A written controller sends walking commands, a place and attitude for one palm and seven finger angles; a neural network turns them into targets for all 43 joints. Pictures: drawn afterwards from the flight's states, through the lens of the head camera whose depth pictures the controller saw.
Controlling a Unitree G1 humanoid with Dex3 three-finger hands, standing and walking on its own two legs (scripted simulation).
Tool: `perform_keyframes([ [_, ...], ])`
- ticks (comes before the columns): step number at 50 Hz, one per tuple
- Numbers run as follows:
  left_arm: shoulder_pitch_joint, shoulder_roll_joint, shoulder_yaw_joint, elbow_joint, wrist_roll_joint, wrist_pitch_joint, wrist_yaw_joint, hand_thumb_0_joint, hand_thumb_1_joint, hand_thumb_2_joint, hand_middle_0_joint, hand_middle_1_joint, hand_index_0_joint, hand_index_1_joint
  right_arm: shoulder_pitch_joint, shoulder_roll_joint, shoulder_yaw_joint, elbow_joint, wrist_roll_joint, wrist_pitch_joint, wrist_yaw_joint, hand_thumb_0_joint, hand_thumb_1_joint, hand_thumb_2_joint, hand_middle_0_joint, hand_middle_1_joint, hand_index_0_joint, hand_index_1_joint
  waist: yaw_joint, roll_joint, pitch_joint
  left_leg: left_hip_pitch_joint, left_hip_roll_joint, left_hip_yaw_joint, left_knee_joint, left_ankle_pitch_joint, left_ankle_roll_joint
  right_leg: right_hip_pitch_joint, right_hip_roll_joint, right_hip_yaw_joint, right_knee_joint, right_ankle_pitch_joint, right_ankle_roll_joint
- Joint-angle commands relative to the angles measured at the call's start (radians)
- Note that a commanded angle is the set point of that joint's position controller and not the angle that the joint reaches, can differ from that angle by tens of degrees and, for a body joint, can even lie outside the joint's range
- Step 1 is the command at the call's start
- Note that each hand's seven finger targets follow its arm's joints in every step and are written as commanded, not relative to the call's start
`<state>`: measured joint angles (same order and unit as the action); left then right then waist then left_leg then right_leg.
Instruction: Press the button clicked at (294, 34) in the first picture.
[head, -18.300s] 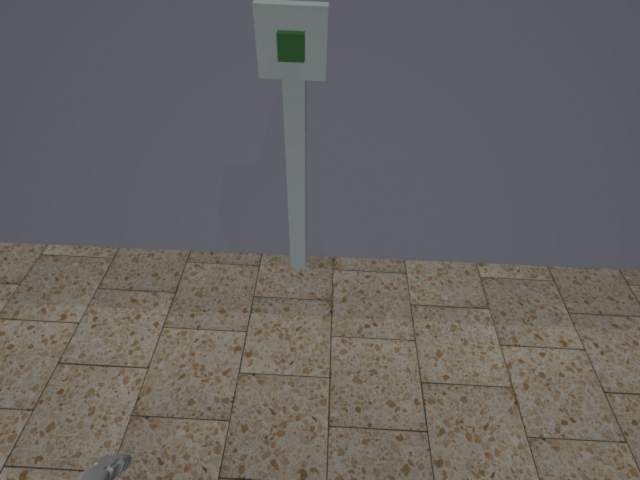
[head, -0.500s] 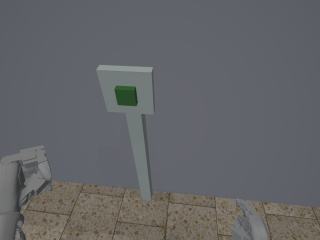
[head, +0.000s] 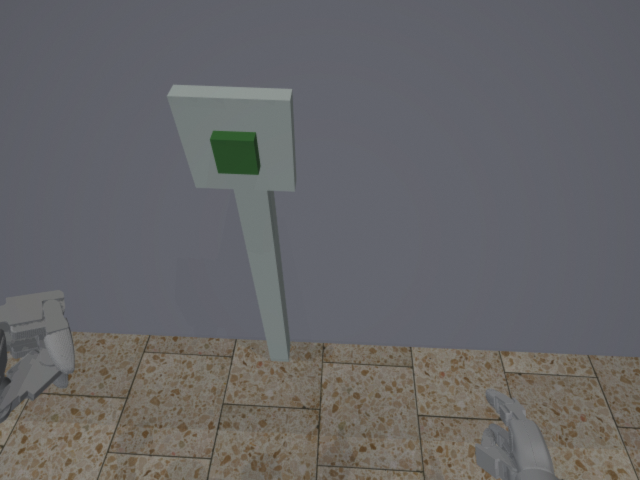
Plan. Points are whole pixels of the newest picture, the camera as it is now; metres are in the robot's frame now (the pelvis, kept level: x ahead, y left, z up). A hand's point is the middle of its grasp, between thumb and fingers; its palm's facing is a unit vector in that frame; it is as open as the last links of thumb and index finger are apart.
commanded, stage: step back with the hand held close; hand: left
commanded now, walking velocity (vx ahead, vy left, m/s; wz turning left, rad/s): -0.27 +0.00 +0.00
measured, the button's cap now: (236, 151) +0.53 +0.17 +0.11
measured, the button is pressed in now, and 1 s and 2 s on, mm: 0 0 0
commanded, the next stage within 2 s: stop stepping back and stand still in 1.08 s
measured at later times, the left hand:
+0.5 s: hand out of the picture +0.12 +0.28 +0.18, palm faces +0.42 -0.79 -0.45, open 3.1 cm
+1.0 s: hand out of the picture +0.04 +0.28 +0.17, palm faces +0.37 -0.86 -0.35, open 3.1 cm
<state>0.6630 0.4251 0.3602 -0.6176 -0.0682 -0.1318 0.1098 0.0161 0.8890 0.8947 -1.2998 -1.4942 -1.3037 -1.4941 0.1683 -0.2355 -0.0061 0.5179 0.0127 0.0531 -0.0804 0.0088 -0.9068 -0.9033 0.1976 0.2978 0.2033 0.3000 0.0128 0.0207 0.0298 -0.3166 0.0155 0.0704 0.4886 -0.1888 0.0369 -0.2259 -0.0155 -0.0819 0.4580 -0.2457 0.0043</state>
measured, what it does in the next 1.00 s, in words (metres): walks backwards: right foot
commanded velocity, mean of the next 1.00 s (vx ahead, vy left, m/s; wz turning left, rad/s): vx -0.36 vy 0.00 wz -0.02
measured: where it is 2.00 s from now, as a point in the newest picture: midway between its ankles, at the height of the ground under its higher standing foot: outside the picture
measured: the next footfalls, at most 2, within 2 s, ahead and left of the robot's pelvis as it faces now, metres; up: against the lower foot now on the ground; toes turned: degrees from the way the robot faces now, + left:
right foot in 0.62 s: -0.17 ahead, -0.10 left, +0.00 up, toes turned +0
left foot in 1.36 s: -0.10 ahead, +0.14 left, +0.01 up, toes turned -5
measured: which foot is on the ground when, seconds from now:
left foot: down 0.00-1.00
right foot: down 0.00-0.34, up 0.36-0.60, down 0.62-1.00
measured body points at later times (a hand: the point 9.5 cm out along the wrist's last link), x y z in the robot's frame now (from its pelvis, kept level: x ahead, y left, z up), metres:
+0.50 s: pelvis -0.07 +0.03 +0.00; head -0.05 +0.06 +0.45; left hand +0.09 +0.32 +0.20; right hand +0.10 -0.20 -0.08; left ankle +0.04 +0.09 -0.74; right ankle -0.15 -0.11 -0.69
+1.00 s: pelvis -0.13 +0.04 -0.02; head -0.17 +0.07 +0.42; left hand +0.02 +0.32 +0.18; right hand +0.02 -0.23 -0.09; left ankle +0.04 +0.09 -0.74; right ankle -0.21 -0.10 -0.74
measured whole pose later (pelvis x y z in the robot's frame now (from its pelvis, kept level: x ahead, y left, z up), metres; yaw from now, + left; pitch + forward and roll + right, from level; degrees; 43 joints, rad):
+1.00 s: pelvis -0.13 +0.04 -0.02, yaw +1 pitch -2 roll -5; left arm 0.60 0.41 0.35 -0.57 -0.07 -0.27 0.12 0.01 0.89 0.90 -1.31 -1.50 -1.31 -1.50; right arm 0.26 -0.26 -0.01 0.65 -0.01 -0.04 -0.10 0.01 -0.91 -0.90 0.20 0.30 0.20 0.30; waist -0.02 0.03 -0.07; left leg -0.50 0.00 -0.01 0.58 -0.05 0.03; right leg -0.06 0.08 -0.03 0.53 -0.43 0.00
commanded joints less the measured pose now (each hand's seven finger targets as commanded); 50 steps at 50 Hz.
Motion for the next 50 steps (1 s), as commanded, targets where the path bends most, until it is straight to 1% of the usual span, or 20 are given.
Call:
perform_keyframes([
  [1, 0.003, 0.117, 0.113, -0.156, -0.007, -0.068, 0.035, 0.0, 0.9, 0.9, -1.3, -1.5, -1.3, -1.5, -0.086, -0.114, -0.043, -0.153, -0.001, -0.063, -0.008, 0.0, -0.9, -0.9, 0.2, 0.3, 0.2, 0.3, -0.005, 0.046, -0.145, 0.039, 0.096, -0.134, -0.081, 0.177, 0.013, 0.02, -0.034, 0.071, -0.024, 0.164, 0.008],
  [7, -0.032, 0.113, 0.1, -0.165, 0.012, -0.097, 0.047, 0.0, 0.9, 0.9, -1.3, -1.5, -1.3, -1.5, -0.078, -0.12, -0.04, -0.154, -0.005, -0.094, -0.006, 0.0, -0.9, -0.9, 0.2, 0.3, 0.2, 0.3, -0.013, 0.02, -0.068, -0.111, 0.079, -0.153, -0.097, -0.233, 0.018, -0.031, -0.061, 0.127, -0.095, -0.137, -0.014],
  [12, -0.077, 0.13, 0.096, -0.213, 0.021, -0.124, 0.077, 0.0, 0.9, 0.9, -1.3, -1.5, -1.3, -1.5, -0.044, -0.11, -0.038, -0.117, -0.012, -0.118, -0.011, 0.0, -0.9, -0.9, 0.2, 0.3, 0.2, 0.3, -0.028, -0.084, -0.082, 0.094, 0.014, -0.107, 0.151, -0.175, -0.022, -0.302, -0.174, 0.167, -0.214, -0.311, -0.077],
  [14, -0.093, 0.141, 0.107, -0.232, 0.026, -0.131, 0.086, 0.0, 0.9, 0.9, -1.3, -1.5, -1.3, -1.5, -0.047, -0.108, -0.029, -0.11, -0.019, -0.13, -0.019, 0.0, -0.9, -0.9, 0.2, 0.3, 0.2, 0.3, -0.03, -0.018, -0.077, 0.085, 0.037, -0.143, 0.057, -0.167, -0.014, -0.288, -0.128, 0.121, -0.151, -0.256, -0.053],
  [15, -0.104, 0.146, 0.109, -0.253, 0.023, -0.133, 0.085, 0.0, 0.9, 0.9, -1.3, -1.5, -1.3, -1.5, -0.057, -0.12, -0.029, -0.113, -0.02, -0.136, -0.024, 0.0, -0.9, -0.9, 0.2, 0.3, 0.2, 0.3, -0.03, 0.056, -0.064, 0.033, 0.075, -0.21, -0.062, -0.208, -0.004, -0.243, -0.067, 0.084, -0.087, -0.243, -0.027],
  [17, -0.096, 0.131, 0.128, -0.265, 0.041, -0.144, 0.079, 0.0, 0.9, 0.9, -1.3, -1.5, -1.3, -1.5, -0.076, -0.138, -0.03, -0.125, -0.026, -0.159, -0.028, 0.0, -0.9, -0.9, 0.2, 0.3, 0.2, 0.3, -0.012, 0.287, -0.084, -0.291, 0.24, -0.46, -0.403, -0.547, 0.062, 0.077, 0.079, 0.055, 0.293, -0.152, 0.01],
  [18, -0.101, 0.133, 0.138, -0.239, 0.056, -0.148, 0.075, 0.0, 0.9, 0.9, -1.3, -1.5, -1.3, -1.5, -0.068, -0.129, -0.035, -0.12, -0.032, -0.168, -0.025, 0.0, -0.9, -0.9, 0.2, 0.3, 0.2, 0.3, -0.007, 0.303, -0.09, -0.382, 0.284, -0.505, -0.457, -0.64, 0.09, 0.137, 0.097, 0.082, 0.471, -0.159, 0.009],
  [21, -0.055, 0.133, 0.146, -0.206, 0.044, -0.158, 0.07, 0.0, 0.9, 0.9, -1.3, -1.5, -1.3, -1.5, -0.068, -0.096, -0.043, -0.111, -0.035, -0.181, -0.005, 0.0, -0.9, -0.9, 0.2, 0.3, 0.2, 0.3, 0.001, 0.132, -0.119, -0.224, 0.247, -0.411, -0.346, -0.371, 0.094, 0.012, 0.078, 0.105, 0.463, -0.218, -0.01],
  [26, 0.024, 0.105, 0.09, -0.224, 0.002, -0.154, 0.051, 0.0, 0.9, 0.9, -1.3, -1.5, -1.3, -1.5, -0.052, -0.087, -0.036, -0.07, -0.035, -0.201, 0.026, 0.0, -0.9, -0.9, 0.2, 0.3, 0.2, 0.3, -0.006, 0.188, -0.2, 0.028, 0.173, -0.297, -0.344, -0.178, 0.012, -0.001, 0.098, 0.036, 0.098, -0.282, -0.025],
  [30, -0.031, 0.168, 0.111, -0.265, -0.004, -0.177, 0.038, 0.0, 0.9, 0.9, -1.3, -1.5, -1.3, -1.5, -0.027, -0.086, -0.029, -0.025, -0.04, -0.173, 0.031, 0.0, -0.9, -0.9, 0.2, 0.3, 0.2, 0.3, -0.004, 0.096, -0.278, 0.274, 0.129, -0.171, -0.111, 0.302, -0.044, -0.043, 0.001, 0.125, -0.205, 0.03, -0.047],
  [32, -0.08, 0.198, 0.139, -0.26, -0.017, -0.196, 0.04, 0.0, 0.9, 0.9, -1.3, -1.5, -1.3, -1.5, -0.059, -0.079, -0.02, -0.032, -0.034, -0.161, 0.022, 0.0, -0.9, -0.9, 0.2, 0.3, 0.2, 0.3, -0.015, -0.007, -0.274, 0.351, 0.087, -0.12, -0.004, 0.241, -0.031, -0.171, -0.074, 0.157, -0.186, 0.163, -0.044],
  [33, -0.087, 0.223, 0.167, -0.251, -0.019, -0.202, 0.042, 0.0, 0.9, 0.9, -1.3, -1.5, -1.3, -1.5, -0.091, -0.086, -0.019, -0.04, -0.038, -0.166, 0.015, 0.0, -0.9, -0.9, 0.2, 0.3, 0.2, 0.3, -0.009, 0.028, -0.269, 0.343, 0.088, -0.109, -0.037, 0.201, -0.034, -0.184, -0.059, 0.127, -0.158, 0.115, -0.032],
  [34, -0.109, 0.179, 0.134, -0.263, -0.024, -0.199, 0.041, 0.0, 0.9, 0.9, -1.3, -1.5, -1.3, -1.5, -0.064, -0.081, -0.03, -0.035, -0.022, -0.165, 0.013, 0.0, -0.9, -0.9, 0.2, 0.3, 0.2, 0.3, -0.022, -0.022, -0.301, 0.385, 0.078, -0.114, -0.031, 0.276, -0.029, -0.172, -0.025, 0.094, -0.139, 0.128, -0.008],
  [35, -0.099, 0.21, 0.163, -0.266, -0.029, -0.195, 0.041, 0.0, 0.9, 0.9, -1.3, -1.5, -1.3, -1.5, -0.079, -0.091, -0.039, -0.042, -0.011, -0.165, 0.011, 0.0, -0.9, -0.9, 0.2, 0.3, 0.2, 0.3, -0.014, -0.074, -0.312, 0.407, 0.088, -0.119, -0.011, 0.278, -0.02, -0.181, -0.02, 0.097, -0.13, 0.156, 0.018],
  [37, -0.035, 0.196, 0.171, -0.205, -0.038, -0.187, 0.036, 0.0, 0.9, 0.9, -1.3, -1.5, -1.3, -1.5, -0.098, -0.09, -0.035, -0.064, -0.007, -0.151, 0.006, 0.0, -0.9, -0.9, 0.2, 0.3, 0.2, 0.3, -0.016, -0.019, -0.251, 0.363, 0.088, -0.125, -0.002, 0.183, -0.014, -0.222, -0.032, 0.1, -0.126, 0.092, 0.017],
  [40, -0.035, 0.175, 0.151, -0.154, -0.042, -0.184, 0.029, 0.0, 0.9, 0.9, -1.3, -1.5, -1.3, -1.5, -0.119, -0.098, -0.036, -0.068, -0.012, -0.141, 0.002, 0.0, -0.9, -0.9, 0.2, 0.3, 0.2, 0.3, -0.029, 0.061, -0.12, 0.294, 0.076, -0.136, 0.016, 0.003, -0.043, -0.344, -0.058, 0.12, -0.189, -0.147, -0.029],
  [43, -0.074, 0.166, 0.109, -0.108, -0.035, -0.185, 0.034, 0.0, 0.9, 0.9, -1.3, -1.5, -1.3, -1.5, -0.102, -0.094, -0.032, -0.047, -0.016, -0.139, -0.005, 0.0, -0.9, -0.9, 0.2, 0.3, 0.2, 0.3, -0.04, -0.025, -0.005, 0.3, 0.027, -0.138, 0.21, -0.063, -0.076, -0.539, -0.152, 0.186, -0.294, -0.317, -0.094],
  [45, -0.126, 0.161, 0.086, -0.108, -0.023, -0.183, 0.037, 0.0, 0.9, 0.9, -1.3, -1.5, -1.3, -1.5, -0.105, -0.09, -0.028, -0.035, -0.019, -0.148, -0.009, 0.0, -0.9, -0.9, 0.2, 0.3, 0.2, 0.3, -0.044, -0.071, 0.06, 0.268, 0.007, -0.138, 0.29, -0.053, -0.075, -0.575, -0.183, 0.175, -0.293, -0.259, -0.118],
  [48, -0.185, 0.169, 0.079, -0.098, -0.007, -0.173, 0.031, 0.0, 0.9, 0.9, -1.3, -1.5, -1.3, -1.5, -0.097, -0.095, -0.013, -0.046, -0.02, -0.15, -0.021, 0.0, -0.9, -0.9, 0.2, 0.3, 0.2, 0.3, -0.045, -0.033, 0.116, 0.172, 0.036, -0.174, 0.046, 0.042, -0.04, -0.437, -0.058, 0.104, -0.159, -0.06, -0.05],
  [50, -0.245, 0.2, 0.092, -0.177, -0.007, -0.195, 0.023, 0.0, 0.9, 0.9, -1.3, -1.5, -1.3, -1.5, -0.12, -0.124, -0.019, -0.066, -0.024, -0.165, -0.024, 0.0, -0.9, -0.9, 0.2, 0.3, 0.2, 0.3, -0.025, 0.163, 0.078, 0.051, 0.141, -0.344, -0.247, 0.016, 0.008, -0.229, 0.095, 0.073, 0.02, -0.161, -0.01],
])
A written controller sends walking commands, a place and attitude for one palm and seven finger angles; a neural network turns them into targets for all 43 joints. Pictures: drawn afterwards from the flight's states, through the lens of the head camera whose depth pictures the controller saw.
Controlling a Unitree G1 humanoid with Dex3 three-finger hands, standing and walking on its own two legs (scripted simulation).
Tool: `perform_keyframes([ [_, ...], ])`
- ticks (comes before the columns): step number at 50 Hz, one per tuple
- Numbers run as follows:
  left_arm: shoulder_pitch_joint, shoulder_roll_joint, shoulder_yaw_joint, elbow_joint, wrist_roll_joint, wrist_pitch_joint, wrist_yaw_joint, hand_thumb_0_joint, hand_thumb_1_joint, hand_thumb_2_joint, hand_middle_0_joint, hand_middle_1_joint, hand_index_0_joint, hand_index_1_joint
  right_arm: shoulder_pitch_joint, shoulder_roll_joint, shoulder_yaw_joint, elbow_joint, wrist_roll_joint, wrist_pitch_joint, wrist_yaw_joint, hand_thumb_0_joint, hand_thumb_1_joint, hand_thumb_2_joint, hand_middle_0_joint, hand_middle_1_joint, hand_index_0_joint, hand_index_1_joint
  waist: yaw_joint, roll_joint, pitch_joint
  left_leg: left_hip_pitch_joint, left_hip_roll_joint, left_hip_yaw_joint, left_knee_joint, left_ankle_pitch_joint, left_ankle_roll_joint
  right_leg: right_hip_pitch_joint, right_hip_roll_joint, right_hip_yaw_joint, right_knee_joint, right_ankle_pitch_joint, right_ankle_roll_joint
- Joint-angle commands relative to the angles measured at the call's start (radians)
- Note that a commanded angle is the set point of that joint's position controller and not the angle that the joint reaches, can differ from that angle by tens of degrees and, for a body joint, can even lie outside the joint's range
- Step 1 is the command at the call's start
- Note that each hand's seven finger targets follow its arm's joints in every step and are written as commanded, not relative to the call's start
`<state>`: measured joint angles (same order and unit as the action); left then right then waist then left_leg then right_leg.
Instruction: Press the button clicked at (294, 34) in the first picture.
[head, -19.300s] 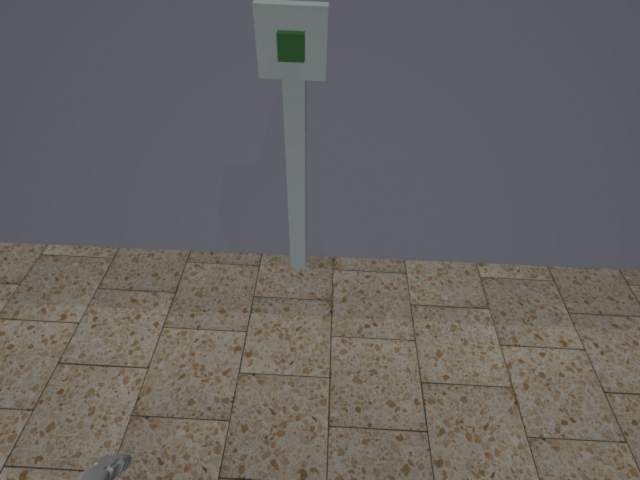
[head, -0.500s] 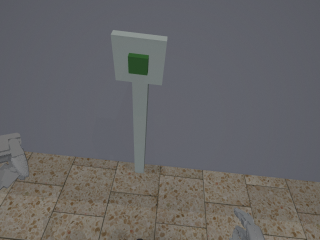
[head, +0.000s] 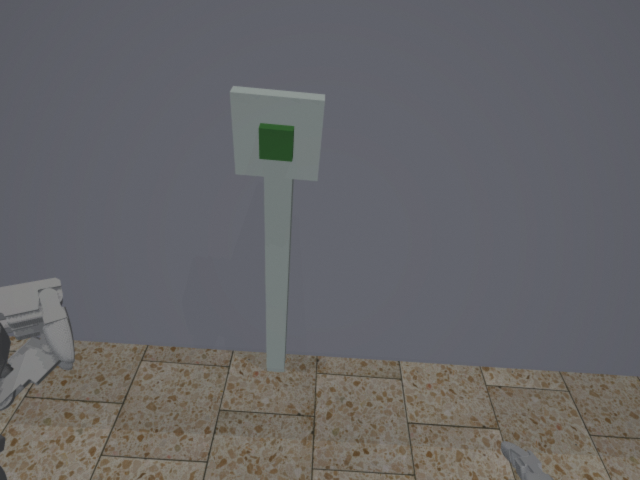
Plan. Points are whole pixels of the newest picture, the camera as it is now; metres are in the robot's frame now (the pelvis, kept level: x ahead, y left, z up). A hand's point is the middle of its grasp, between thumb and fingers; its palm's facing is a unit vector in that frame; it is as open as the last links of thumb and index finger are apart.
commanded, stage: step back with the hand held close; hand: left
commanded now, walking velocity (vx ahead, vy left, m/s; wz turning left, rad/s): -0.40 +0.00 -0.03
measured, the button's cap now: (276, 141) +0.66 +0.12 +0.13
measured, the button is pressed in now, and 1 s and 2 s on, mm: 0 0 0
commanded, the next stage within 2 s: stop stepping back and stand still in 0.08 s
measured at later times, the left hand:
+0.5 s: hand out of the picture +0.12 +0.30 +0.19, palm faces +0.34 -0.89 -0.30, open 3.1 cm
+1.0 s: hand out of the picture +0.05 +0.31 +0.19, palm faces +0.36 -0.86 -0.36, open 3.1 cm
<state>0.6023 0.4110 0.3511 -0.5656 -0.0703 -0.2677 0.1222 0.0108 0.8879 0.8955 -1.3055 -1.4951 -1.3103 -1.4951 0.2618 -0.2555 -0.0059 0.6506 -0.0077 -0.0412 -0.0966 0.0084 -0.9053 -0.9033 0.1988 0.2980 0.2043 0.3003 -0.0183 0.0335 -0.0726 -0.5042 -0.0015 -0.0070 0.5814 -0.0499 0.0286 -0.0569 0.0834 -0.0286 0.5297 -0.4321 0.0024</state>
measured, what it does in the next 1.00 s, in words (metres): walks backwards: left foot, then right foot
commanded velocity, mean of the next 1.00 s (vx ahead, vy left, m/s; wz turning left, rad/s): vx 0.08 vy -0.07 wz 0.00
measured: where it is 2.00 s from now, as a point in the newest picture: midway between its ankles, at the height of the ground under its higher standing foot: outside the picture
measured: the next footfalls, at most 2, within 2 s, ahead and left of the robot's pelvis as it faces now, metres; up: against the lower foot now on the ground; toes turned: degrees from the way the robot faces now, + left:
left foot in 0.36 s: +0.03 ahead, +0.10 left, +0.01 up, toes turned -6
right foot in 0.72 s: -0.17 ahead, -0.01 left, +0.00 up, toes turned -11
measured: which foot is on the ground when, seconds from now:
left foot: down 0.00-0.20, up 0.22-0.34, down 0.36-0.70, up 0.72-0.88, down 0.90-1.00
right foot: down 0.00-0.36, up 0.38-0.70, down 0.72-0.92, up 0.94-1.00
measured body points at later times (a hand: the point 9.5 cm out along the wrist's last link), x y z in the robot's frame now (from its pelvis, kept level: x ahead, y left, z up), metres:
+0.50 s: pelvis -0.11 +0.06 +0.02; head -0.11 +0.12 +0.47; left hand +0.10 +0.35 +0.20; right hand +0.02 -0.16 -0.04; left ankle -0.01 +0.11 -0.71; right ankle -0.12 -0.09 -0.66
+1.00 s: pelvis -0.15 +0.09 +0.00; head -0.17 +0.11 +0.45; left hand +0.03 +0.35 +0.21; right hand -0.01 -0.16 -0.07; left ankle -0.10 +0.22 -0.72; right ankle -0.20 +0.00 -0.69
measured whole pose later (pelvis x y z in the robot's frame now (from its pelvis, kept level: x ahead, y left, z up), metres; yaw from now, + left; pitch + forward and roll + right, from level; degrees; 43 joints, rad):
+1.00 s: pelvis -0.15 +0.09 +0.00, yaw -2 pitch -2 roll +1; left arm 0.55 0.36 0.35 -0.60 -0.02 -0.20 0.15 0.02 0.89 0.90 -1.31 -1.50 -1.31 -1.50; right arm 0.25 -0.18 0.00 0.64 -0.02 -0.14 -0.09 0.01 -0.91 -0.90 0.20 0.30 0.20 0.30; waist -0.03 -0.08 -0.02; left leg -0.34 0.03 0.04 0.65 -0.28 -0.02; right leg -0.30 -0.01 -0.05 0.90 -0.54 -0.02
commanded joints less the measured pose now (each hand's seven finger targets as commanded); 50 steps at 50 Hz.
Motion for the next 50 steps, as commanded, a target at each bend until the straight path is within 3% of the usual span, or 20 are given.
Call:
perform_keyframes([
  [1, -0.175, 0.213, 0.129, -0.226, -0.009, -0.075, 0.012, 0.0, 0.9, 0.9, -1.3, -1.5, -1.3, -1.5, -0.195, -0.112, -0.03, -0.201, -0.013, -0.079, -0.002, 0.0, -0.9, -0.9, 0.2, 0.3, 0.2, 0.3, 0.016, 0.225, 0.106, 0.153, 0.236, -0.372, -0.481, -0.305, 0.033, -0.24, 0.038, 0.035, 0.088, -0.045, -0.019],
  [3, -0.126, 0.215, 0.165, -0.24, -0.005, -0.093, 0.014, 0.0, 0.9, 0.9, -1.3, -1.5, -1.3, -1.5, -0.181, -0.118, -0.05, -0.194, -0.043, -0.087, 0.014, 0.0, -0.9, -0.9, 0.2, 0.3, 0.2, 0.3, 0.035, 0.272, -0.036, 0.027, 0.316, -0.416, -0.633, -0.617, -0.044, -0.042, 0.055, 0.036, 0.283, -0.165, -0.055],
  [7, 0.045, 0.195, 0.166, -0.346, -0.024, -0.078, 0.002, 0.0, 0.9, 0.9, -1.3, -1.5, -1.3, -1.5, -0.15, -0.067, -0.057, -0.213, -0.021, -0.103, 0.058, 0.0, -0.9, -0.9, 0.2, 0.3, 0.2, 0.3, 0.067, 0.218, -0.265, 0.24, 0.166, -0.074, -0.387, -0.275, -0.082, -0.049, 0.029, -0.035, 0.083, -0.128, -0.08],
  [9, 0.096, 0.189, 0.156, -0.366, -0.025, -0.067, 0.014, 0.0, 0.9, 0.9, -1.3, -1.5, -1.3, -1.5, -0.128, -0.058, -0.062, -0.19, 0.005, -0.097, 0.06, 0.0, -0.9, -0.9, 0.2, 0.3, 0.2, 0.3, 0.04, -0.015, -0.234, 0.42, 0.026, 0.052, 0.059, -0.194, -0.12, -0.342, -0.191, 0.112, -0.25, -0.029, -0.121],
  [12, 0.028, 0.239, 0.215, -0.396, -0.019, -0.019, 0.038, 0.0, 0.9, 0.9, -1.3, -1.5, -1.3, -1.5, -0.155, -0.052, -0.046, -0.191, -0.007, -0.076, 0.046, 0.0, -0.9, -0.9, 0.2, 0.3, 0.2, 0.3, 0.017, -0.176, -0.059, 0.227, 0.001, -0.086, 0.584, -0.33, -0.097, -0.558, -0.462, 0.252, -0.333, -0.102, -0.248],
  [15, -0.136, 0.149, 0.127, -0.246, 0.006, 0.054, 0.014, 0.0, 0.9, 0.9, -1.3, -1.5, -1.3, -1.5, -0.17, -0.053, -0.041, -0.174, 0.008, -0.071, 0.01, 0.0, -0.9, -0.9, 0.2, 0.3, 0.2, 0.3, -0.043, -0.15, 0.2, 0.29, 0.074, -0.113, 0.198, -0.366, -0.054, -0.69, -0.269, -0.001, -0.146, -0.261, -0.095],
  [16, -0.16, 0.131, 0.116, -0.178, 0.012, 0.057, 0.018, 0.0, 0.9, 0.9, -1.3, -1.5, -1.3, -1.5, -0.152, -0.073, -0.028, -0.154, 0.008, -0.085, -0.006, 0.0, -0.9, -0.9, 0.2, 0.3, 0.2, 0.3, -0.044, 0.095, 0.26, 0.232, 0.081, -0.147, -0.125, -0.317, -0.048, -0.589, -0.167, -0.036, 0.059, -0.166, -0.046],
  [17, -0.194, 0.133, 0.124, -0.185, 0.009, 0.037, 0.024, 0.0, 0.9, 0.9, -1.3, -1.5, -1.3, -1.5, -0.122, -0.098, -0.023, -0.15, 0.003, -0.112, -0.006, 0.0, -0.9, -0.9, 0.2, 0.3, 0.2, 0.3, -0.024, 0.381, 0.23, 0.154, 0.204, -0.392, -0.399, -0.285, -0.043, -0.481, -0.056, -0.06, 0.288, -0.183, -0.012],
  [18, -0.273, 0.139, 0.111, -0.186, 0.026, 0.014, 0.03, 0.0, 0.9, 0.9, -1.3, -1.5, -1.3, -1.5, -0.08, -0.065, -0.017, -0.146, -0.012, -0.137, 0.003, 0.0, -0.9, -0.9, 0.2, 0.3, 0.2, 0.3, -0.026, 0.413, 0.225, 0.125, 0.277, -0.561, -0.459, -0.292, -0.021, -0.476, -0.038, 0.036, 0.411, -0.183, -0.011],
  [19, -0.312, 0.14, 0.105, -0.145, 0.039, 0.0, 0.036, 0.0, 0.9, 0.9, -1.3, -1.5, -1.3, -1.5, -0.083, -0.061, -0.02, -0.143, -0.009, -0.152, 0.009, 0.0, -0.9, -0.9, 0.2, 0.3, 0.2, 0.3, -0.02, 0.257, 0.213, 0.104, 0.286, -0.559, -0.459, -0.342, 0.043, -0.436, -0.044, 0.081, 0.437, -0.111, -0.005],
  [22, -0.14, 0.127, 0.09, -0.27, 0.024, 0.0, 0.018, 0.0, 0.9, 0.9, -1.3, -1.5, -1.3, -1.5, -0.14, -0.051, -0.033, -0.173, -0.008, -0.159, 0.045, 0.0, -0.9, -0.9, 0.2, 0.3, 0.2, 0.3, 0.011, 0.089, -0.026, 0.266, 0.242, -0.498, -0.52, -0.607, -0.13, -0.359, -0.033, 0.09, 0.418, -0.013, -0.004],
  [26, 0.146, 0.116, 0.071, -0.431, 0.029, 0.022, 0.016, 0.0, 0.9, 0.9, -1.3, -1.5, -1.3, -1.5, -0.167, -0.055, -0.032, -0.222, -0.009, -0.148, 0.077, 0.0, -0.9, -0.9, 0.2, 0.3, 0.2, 0.3, 0.038, 0.254, -0.082, 0.19, 0.139, -0.214, -0.544, -0.562, -0.104, -0.181, 0.014, -0.034, 0.334, 0.014, -0.012],
  [32, 0.122, 0.171, 0.139, -0.286, 0.018, 0.082, 0.059, 0.0, 0.9, 0.9, -1.3, -1.5, -1.3, -1.5, -0.133, -0.032, -0.036, -0.181, -0.029, -0.095, 0.026, 0.0, -0.9, -0.9, 0.2, 0.3, 0.2, 0.3, 0.035, 0.165, -0.018, 0.073, 0.099, -0.081, -0.459, -0.463, -0.131, 0.073, 0.034, -0.141, -0.083, -0.146, -0.065],
  [34, 0.042, 0.182, 0.152, -0.23, 0.012, 0.095, 0.051, 0.0, 0.9, 0.9, -1.3, -1.5, -1.3, -1.5, -0.102, -0.029, -0.044, -0.153, 0.003, -0.07, 0.014, 0.0, -0.9, -0.9, 0.2, 0.3, 0.2, 0.3, 0.021, -0.171, 0.003, 0.149, -0.019, 0.064, 0.155, -0.346, -0.106, -0.145, -0.225, 0.068, -0.302, -0.015, -0.17],
  [35, -0.001, 0.157, 0.142, -0.219, 0.001, 0.101, 0.047, 0.0, 0.9, 0.9, -1.3, -1.5, -1.3, -1.5, -0.106, -0.037, -0.055, -0.139, 0.007, -0.057, 0.015, 0.0, -0.9, -0.9, 0.2, 0.3, 0.2, 0.3, 0.015, -0.242, 0.028, 0.091, -0.031, -0.029, 0.46, -0.36, -0.065, -0.312, -0.41, 0.27, -0.357, -0.059, -0.254],
  [38, -0.159, 0.215, 0.195, -0.193, 0.014, 0.053, 0.038, 0.0, 0.9, 0.9, -1.3, -1.5, -1.3, -1.5, -0.136, -0.037, -0.035, -0.155, 0.0, -0.062, 0.038, 0.0, -0.9, -0.9, 0.2, 0.3, 0.2, 0.3, -0.031, -0.286, 0.027, -0.055, 0.088, -0.072, 0.574, -0.291, -0.05, -0.305, -0.456, 0.244, -0.331, -0.257, -0.239],
  [44, -0.137, 0.102, 0.04, -0.299, 0.044, 0.015, 0.051, 0.0, 0.9, 0.9, -1.3, -1.5, -1.3, -1.5, -0.153, -0.057, -0.022, -0.156, -0.007, -0.122, -0.006, 0.0, -0.9, -0.9, 0.2, 0.3, 0.2, 0.3, -0.011, 0.15, 0.155, 0.295, 0.025, 0.096, -0.106, -0.304, 0.005, -0.359, -0.247, 0.019, -0.036, -0.102, -0.142],
  [46, -0.18, 0.147, 0.093, -0.377, 0.051, -0.022, 0.057, 0.0, 0.9, 0.9, -1.3, -1.5, -1.3, -1.5, -0.116, -0.08, -0.028, -0.178, -0.013, -0.149, -0.001, 0.0, -0.9, -0.9, 0.2, 0.3, 0.2, 0.3, -0.001, 0.402, 0.136, 0.397, 0.282, -0.408, -0.296, -0.238, 0.116, -0.531, -0.069, -0.082, 0.33, -0.118, -0.025],
  [48, -0.153, 0.2, 0.152, -0.337, 0.046, -0.036, 0.045, 0.0, 0.9, 0.9, -1.3, -1.5, -1.3, -1.5, -0.109, -0.046, -0.022, -0.163, -0.021, -0.163, 0.014, 0.0, -0.9, -0.9, 0.2, 0.3, 0.2, 0.3, -0.012, 0.241, 0.132, 0.24, 0.348, -0.53, -0.394, -0.328, 0.18, -0.482, -0.1, 0.031, 0.507, -0.155, -0.02],
  [50, -0.054, 0.214, 0.205, -0.313, 0.033, -0.023, 0.047, 0.0, 0.9, 0.9, -1.3, -1.5, -1.3, -1.5, -0.114, -0.058, -0.037, -0.167, -0.01, -0.16, 0.027, 0.0, -0.9, -0.9, 0.2, 0.3, 0.2, 0.3, 0.012, 0.161, 0.068, 0.174, 0.29, -0.335, -0.327, -0.266, 0.145, -0.32, -0.106, 0.017, 0.347, -0.087, -0.015],
])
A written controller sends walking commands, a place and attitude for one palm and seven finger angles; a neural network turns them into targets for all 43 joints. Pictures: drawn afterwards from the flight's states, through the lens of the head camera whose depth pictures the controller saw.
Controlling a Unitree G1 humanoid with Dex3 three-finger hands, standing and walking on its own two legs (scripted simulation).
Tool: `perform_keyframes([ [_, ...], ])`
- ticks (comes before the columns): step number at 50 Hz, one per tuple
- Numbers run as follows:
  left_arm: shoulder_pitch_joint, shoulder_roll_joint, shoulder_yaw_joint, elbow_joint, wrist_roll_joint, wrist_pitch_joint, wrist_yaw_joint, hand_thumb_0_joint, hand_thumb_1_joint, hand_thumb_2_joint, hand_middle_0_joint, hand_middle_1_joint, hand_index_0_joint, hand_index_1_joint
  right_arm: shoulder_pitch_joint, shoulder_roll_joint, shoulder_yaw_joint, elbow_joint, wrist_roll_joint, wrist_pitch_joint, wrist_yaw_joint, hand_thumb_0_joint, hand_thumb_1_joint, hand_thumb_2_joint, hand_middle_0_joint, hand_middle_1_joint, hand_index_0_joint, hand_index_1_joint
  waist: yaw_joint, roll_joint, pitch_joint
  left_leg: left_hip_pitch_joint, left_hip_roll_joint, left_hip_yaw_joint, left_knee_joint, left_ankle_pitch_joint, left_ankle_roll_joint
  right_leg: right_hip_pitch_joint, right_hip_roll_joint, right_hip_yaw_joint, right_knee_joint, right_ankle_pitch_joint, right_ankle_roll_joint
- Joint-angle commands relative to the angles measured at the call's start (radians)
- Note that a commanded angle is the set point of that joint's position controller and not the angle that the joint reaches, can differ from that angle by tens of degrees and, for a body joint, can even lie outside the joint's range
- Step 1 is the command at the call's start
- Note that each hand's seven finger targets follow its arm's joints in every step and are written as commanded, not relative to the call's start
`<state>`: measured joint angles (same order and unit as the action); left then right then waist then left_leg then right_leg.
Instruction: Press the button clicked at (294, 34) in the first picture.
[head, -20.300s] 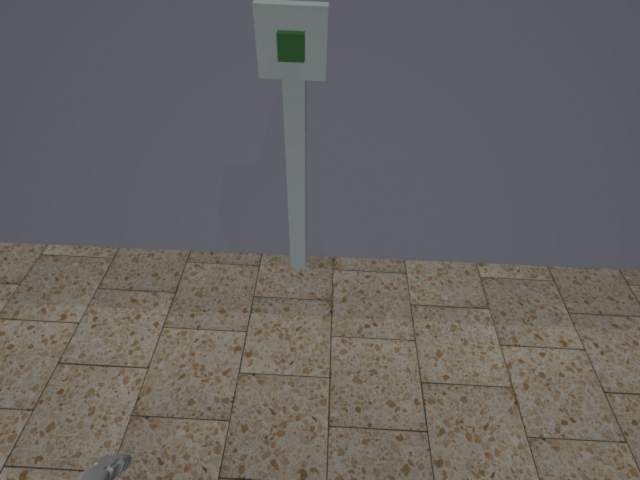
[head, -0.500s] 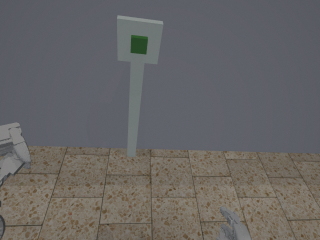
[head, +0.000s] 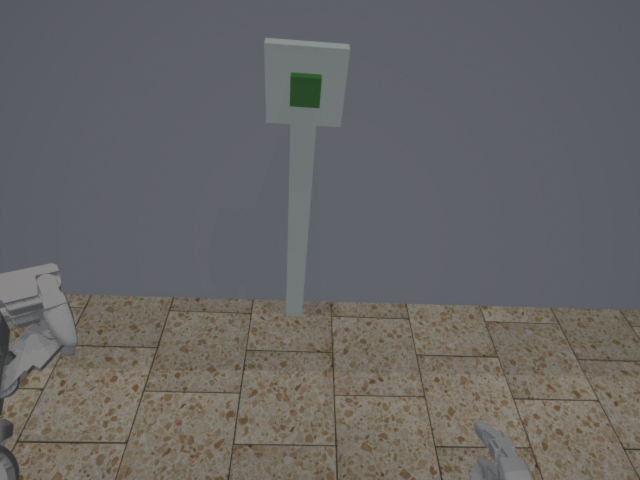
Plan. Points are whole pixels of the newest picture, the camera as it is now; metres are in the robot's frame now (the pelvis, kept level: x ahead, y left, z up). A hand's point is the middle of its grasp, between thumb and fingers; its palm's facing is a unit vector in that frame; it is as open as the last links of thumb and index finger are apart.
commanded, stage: stop stepping back and stand still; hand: left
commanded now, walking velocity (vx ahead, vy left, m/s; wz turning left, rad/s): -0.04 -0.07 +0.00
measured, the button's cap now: (305, 89) +0.81 +0.06 +0.13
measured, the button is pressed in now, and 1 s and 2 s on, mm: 0 0 0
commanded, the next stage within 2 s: let the arm hang, fingers relaxed in 0.68 s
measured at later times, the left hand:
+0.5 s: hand (81, 296) +0.23 +0.23 +0.18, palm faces +0.39 -0.80 -0.46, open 3.1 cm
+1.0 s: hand out of the picture +0.11 +0.24 -0.11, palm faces +0.04 -0.95 -0.31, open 3.1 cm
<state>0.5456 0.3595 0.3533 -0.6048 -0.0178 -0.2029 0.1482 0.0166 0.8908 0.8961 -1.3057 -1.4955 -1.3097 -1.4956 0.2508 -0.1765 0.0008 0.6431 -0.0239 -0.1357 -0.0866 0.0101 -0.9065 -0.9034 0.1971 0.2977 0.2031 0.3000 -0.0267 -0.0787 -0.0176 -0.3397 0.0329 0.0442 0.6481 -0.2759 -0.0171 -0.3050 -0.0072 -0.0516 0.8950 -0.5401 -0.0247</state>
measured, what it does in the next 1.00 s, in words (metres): steps on the spot: right foot, then left foot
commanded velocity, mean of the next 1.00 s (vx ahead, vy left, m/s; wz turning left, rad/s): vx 0.00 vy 0.00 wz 0.00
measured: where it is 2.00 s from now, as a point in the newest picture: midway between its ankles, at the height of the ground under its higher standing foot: outside the picture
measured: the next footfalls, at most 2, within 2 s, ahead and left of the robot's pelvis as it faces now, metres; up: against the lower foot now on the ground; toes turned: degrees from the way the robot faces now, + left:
right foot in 0.10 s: +0.05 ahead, -0.09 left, +0.00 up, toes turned -2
left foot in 0.36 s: +0.08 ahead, +0.13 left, +0.00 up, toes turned +6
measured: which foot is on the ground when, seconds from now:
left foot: down 0.00-0.12, up 0.14-0.34, down 0.36-1.00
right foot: up 0.00-0.08, down 0.10-1.00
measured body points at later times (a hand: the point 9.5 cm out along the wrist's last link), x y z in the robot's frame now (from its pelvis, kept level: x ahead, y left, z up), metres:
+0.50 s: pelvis +0.04 -0.01 +0.02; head +0.07 +0.00 +0.47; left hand +0.20 +0.27 +0.21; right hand +0.24 -0.24 -0.05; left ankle +0.04 +0.12 -0.72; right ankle +0.01 -0.09 -0.72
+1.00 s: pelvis +0.00 +0.02 +0.01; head +0.01 +0.01 +0.46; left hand +0.10 +0.29 -0.09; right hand +0.13 -0.23 -0.12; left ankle +0.04 +0.12 -0.72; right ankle +0.01 -0.09 -0.72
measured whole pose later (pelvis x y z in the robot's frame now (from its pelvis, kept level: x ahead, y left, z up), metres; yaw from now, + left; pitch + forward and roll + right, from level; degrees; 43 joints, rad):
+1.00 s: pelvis +0.00 +0.02 +0.01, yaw +3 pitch +0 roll +0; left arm 0.32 0.24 0.04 0.59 0.04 0.05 0.00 0.01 0.91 0.90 -1.14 -1.34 -1.15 -1.34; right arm 0.18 -0.26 0.00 0.81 -0.03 0.01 0.01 0.01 -0.91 -0.90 0.20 0.30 0.20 0.30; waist -0.02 0.03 0.01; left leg -0.35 -0.01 0.06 0.59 -0.24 0.04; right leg -0.30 -0.03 -0.09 0.61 -0.31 -0.01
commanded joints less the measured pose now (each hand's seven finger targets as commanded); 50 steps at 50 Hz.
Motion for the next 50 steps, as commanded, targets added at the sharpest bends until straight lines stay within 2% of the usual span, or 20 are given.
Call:
perform_keyframes([
  [1, 0.067, 0.231, 0.194, -0.228, -0.025, -0.079, 0.022, 0.0, 0.9, 0.9, -1.3, -1.5, -1.3, -1.5, -0.112, -0.137, -0.042, -0.163, 0.012, -0.057, 0.022, 0.0, -0.9, -0.9, 0.2, 0.3, 0.2, 0.3, 0.028, 0.276, -0.012, -0.036, 0.225, -0.269, -0.37, -0.055, 0.16, 0.03, -0.009, 0.005, -0.131, 0.055, 0.019],
  [3, 0.163, 0.194, 0.186, -0.161, -0.025, -0.071, 0.019, 0.0, 0.9, 0.9, -1.3, -1.5, -1.3, -1.5, -0.117, -0.134, -0.045, -0.179, 0.02, -0.035, 0.027, 0.0, -0.9, -0.9, 0.2, 0.3, 0.2, 0.3, 0.034, 0.261, -0.042, -0.175, 0.134, -0.121, -0.282, -0.228, 0.095, 0.246, 0.011, -0.034, -0.337, 0.128, 0.015],
  [4, 0.178, 0.175, 0.168, -0.143, -0.024, -0.071, 0.014, 0.0, 0.9, 0.9, -1.3, -1.5, -1.3, -1.5, -0.118, -0.13, -0.051, -0.187, 0.023, -0.023, 0.03, 0.0, -0.9, -0.9, 0.2, 0.3, 0.2, 0.3, 0.029, 0.178, -0.023, -0.223, 0.066, -0.057, -0.16, -0.248, 0.061, 0.26, -0.022, 0.039, -0.437, 0.107, -0.007],
  [6, 0.176, 0.186, 0.166, -0.107, -0.041, -0.052, 0.01, 0.0, 0.9, 0.9, -1.3, -1.5, -1.3, -1.5, -0.133, -0.123, -0.057, -0.197, 0.03, -0.001, 0.033, 0.0, -0.9, -0.9, 0.2, 0.3, 0.2, 0.3, 0.02, -0.143, -0.003, -0.261, -0.039, -0.032, 0.271, -0.177, 0.015, 0.116, -0.311, 0.514, -0.718, -0.011, -0.128],
  [7, 0.11, 0.178, 0.16, -0.113, -0.041, -0.061, 0.013, 0.0, 0.9, 0.9, -1.3, -1.5, -1.3, -1.5, -0.126, -0.129, -0.055, -0.178, 0.026, -0.008, 0.032, 0.0, -0.9, -0.9, 0.2, 0.3, 0.2, 0.3, 0.016, -0.103, 0.01, -0.244, -0.022, -0.062, 0.376, -0.157, 0.012, 0.083, -0.339, 0.498, -0.717, 0.129, -0.142],
  [9, 0.11, 0.168, 0.155, -0.089, -0.033, -0.075, 0.015, 0.0, 0.9, 0.9, -1.3, -1.5, -1.3, -1.5, -0.097, -0.126, -0.05, -0.147, 0.024, -0.018, 0.031, 0.0, -0.9, -0.9, 0.2, 0.3, 0.2, 0.3, -0.003, -0.086, -0.018, -0.195, 0.006, -0.076, 0.357, -0.104, 0.009, 0.091, -0.281, 0.352, -0.648, 0.28, -0.127],
  [13, 0.033, 0.154, 0.113, -0.084, -0.012, -0.086, 0.031, 0.0, 0.9, 0.9, -1.3, -1.5, -1.3, -1.5, -0.148, -0.111, -0.029, -0.147, 0.017, -0.029, 0.003, 0.0, -0.9, -0.9, 0.2, 0.3, 0.2, 0.3, 0.021, -0.076, -0.028, -0.054, -0.007, 0.009, 0.027, -0.045, 0.029, 0.157, -0.215, 0.167, -0.543, 0.599, -0.106],
  [16, -0.009, 0.166, 0.101, -0.15, -0.009, -0.096, 0.04, 0.0, 0.9, 0.9, -1.3, -1.5, -1.3, -1.5, -0.142, -0.117, -0.034, -0.145, 0.01, -0.047, -0.007, 0.0, -0.9, -0.9, 0.2, 0.3, 0.2, 0.3, 0.027, 0.014, -0.048, 0.139, -0.018, 0.012, -0.227, 0.135, 0.045, 0.155, -0.172, 0.13, -0.48, 0.634, -0.04],
  [19, -0.008, 0.177, 0.102, -0.227, -0.005, -0.102, 0.039, 0.0, 0.9, 0.9, -1.3, -1.5, -1.3, -1.5, -0.13, -0.159, -0.057, -0.172, 0.021, -0.04, 0.004, 0.0, -0.9, -0.9, 0.2, 0.3, 0.2, 0.3, 0.045, 0.189, -0.103, 0.297, 0.143, -0.146, -0.213, 0.487, 0.099, 0.064, -0.07, 0.076, -0.374, 0.521, 0.048],
  [22, 0.079, 0.185, 0.132, -0.191, -0.002, -0.091, 0.028, 0.0, 0.9, 0.9, -1.3, -1.5, -1.3, -1.5, -0.126, -0.129, -0.044, -0.182, 0.029, -0.022, 0.017, 0.0, -0.9, -0.9, 0.2, 0.3, 0.2, 0.3, 0.03, 0.211, -0.093, 0.205, 0.096, -0.076, -0.177, 0.597, 0.066, 0.159, -0.058, 0.045, -0.402, 0.699, 0.03],
  [27, 0.172, 0.171, 0.149, -0.14, -0.03, -0.084, 0.018, 0.0, 0.9, 0.9, -1.3, -1.5, -1.3, -1.5, -0.129, -0.131, -0.053, -0.211, 0.037, 0.008, 0.03, 0.0, -0.9, -0.9, 0.2, 0.3, 0.2, 0.3, 0.021, 0.083, -0.135, 0.138, 0.048, -0.021, -0.144, 0.478, 0.029, 0.261, -0.105, 0.086, -0.437, 0.898, 0.01],
  [33, 0.186, 0.175, 0.145, -0.167, -0.043, -0.076, 0.013, 0.0, 0.9, 0.9, -1.3, -1.5, -1.3, -1.5, -0.142, -0.131, -0.047, -0.233, 0.034, 0.024, 0.021, 0.0, -0.9, -0.9, 0.2, 0.3, 0.2, 0.3, 0.024, 0.124, -0.147, 0.177, 0.063, -0.034, -0.19, 0.481, 0.035, 0.226, -0.075, 0.067, -0.453, 0.795, 0.024],
  [38, 0.127, 0.158, 0.108, -0.152, -0.038, -0.065, 0.019, 0.0, 0.9, 0.9, -1.3, -1.5, -1.3, -1.5, -0.139, -0.138, -0.041, -0.22, 0.031, 0.012, 0.009, 0.0, -0.9, -0.9, 0.2, 0.3, 0.2, 0.3, 0.026, 0.123, -0.082, 0.147, 0.063, -0.059, -0.24, 0.296, 0.038, 0.172, -0.06, 0.077, -0.517, 0.576, 0.026],
  [39, -0.048, 0.088, -0.25, 0.672, 0.065, 0.089, -0.12, 0.0, 0.9, 0.9, -1.3, -1.5, -1.3, -1.5, -0.2, -0.351, -0.09, 0.017, 0.036, -0.033, 0.113, 0.0, -0.9, -0.9, 0.2, 0.3, 0.2, 0.3, -0.013, 0.146, 0.016, 0.036, 0.095, -0.081, -0.091, 0.33, 0.048, 0.026, -0.142, 0.004, -0.366, 0.592, -0.008],
  [40, -0.044, 0.06, -0.235, 0.708, 0.057, 0.157, -0.141, 0.0, 0.9, 0.9, -1.263, -1.46, -1.263, -1.46, -0.113, -0.294, -0.097, 0.027, 0.03, 0.02, 0.109, 0.0, -0.9, -0.9, 0.2, 0.3, 0.2, 0.3, 0.005, 0.133, -0.055, 0.075, 0.101, -0.076, -0.112, 0.334, 0.044, 0.01, -0.126, 0.075, -0.396, 0.497, -0.018],
  [42, -0.07, 0.02, -0.244, 0.757, 0.051, 0.182, -0.147, 0.0, 0.9, 0.9, -1.19, -1.38, -1.19, -1.38, -0.086, -0.252, -0.07, 0.014, 0.019, 0.06, 0.102, 0.0, -0.9, -0.9, 0.2, 0.3, 0.2, 0.3, 0.011, 0.12, -0.05, -0.002, 0.127, -0.128, -0.151, 0.134, 0.077, 0.007, -0.104, 0.039, -0.373, 0.312, -0.013],
  [44, -0.145, 0.024, -0.26, 0.86, 0.053, 0.186, -0.151, 0.0, 0.9, 0.9, -1.117, -1.3, -1.117, -1.3, -0.099, -0.24, -0.047, 0.016, 0.004, 0.08, 0.099, 0.0, -0.9, -0.9, 0.2, 0.3, 0.2, 0.3, 0.021, -0.005, -0.017, -0.078, 0.116, -0.173, -0.19, 0.073, 0.097, 0.053, -0.081, 0.041, -0.374, 0.277, -0.014],
  [47, -0.22, 0.005, -0.287, 1.051, 0.051, 0.199, -0.143, 0.0, 0.9, 0.9, -1.007, -1.18, -1.007, -1.18, -0.063, -0.184, -0.029, 0.064, -0.005, 0.115, 0.092, 0.0, -0.9, -0.9, 0.2, 0.3, 0.2, 0.3, 0.01, -0.157, -0.016, 0.021, 0.042, -0.116, -0.122, 0.09, 0.068, -0.003, -0.152, 0.11, -0.474, 0.269, -0.054],
  [49, -0.266, 0.013, -0.3, 1.162, 0.044, 0.208, -0.138, 0.0, 0.9, 0.9, -0.933, -1.1, -0.933, -1.1, -0.039, -0.166, -0.024, 0.111, -0.006, 0.134, 0.088, 0.0, -0.9, -0.9, 0.2, 0.3, 0.2, 0.3, -0.002, -0.102, -0.012, 0.097, 0.018, -0.078, -0.1, 0.111, 0.053, -0.045, -0.175, 0.118, -0.503, 0.268, -0.07],
  [50, -0.277, 0.014, -0.306, 1.208, 0.042, 0.212, -0.135, 0.0, 0.9, 0.9, -0.897, -1.06, -0.897, -1.06, -0.031, -0.165, -0.021, 0.132, -0.007, 0.139, 0.089, 0.0, -0.9, -0.9, 0.2, 0.3, 0.2, 0.3, -0.003, 0.005, -0.009, 0.107, 0.029, -0.09, -0.129, 0.124, 0.052, -0.043, -0.159, 0.102, -0.492, 0.236, -0.067],
])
